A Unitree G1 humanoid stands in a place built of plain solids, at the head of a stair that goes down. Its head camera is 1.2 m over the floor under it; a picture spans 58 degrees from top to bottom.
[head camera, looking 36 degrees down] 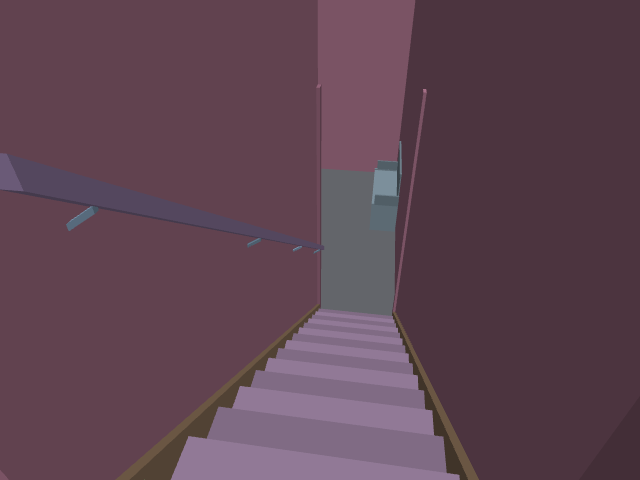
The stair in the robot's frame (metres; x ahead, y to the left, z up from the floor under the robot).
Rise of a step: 0.18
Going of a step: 0.23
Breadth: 0.88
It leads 8 degrees to the right of straight ahead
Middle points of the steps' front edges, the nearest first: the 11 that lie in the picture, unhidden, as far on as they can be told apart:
0.72 0.00 -0.18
0.95 -0.03 -0.36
1.17 -0.06 -0.54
1.40 -0.09 -0.72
1.62 -0.13 -0.89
1.85 -0.16 -1.07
2.07 -0.19 -1.25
2.29 -0.22 -1.43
2.52 -0.26 -1.61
2.74 -0.29 -1.79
2.97 -0.32 -1.97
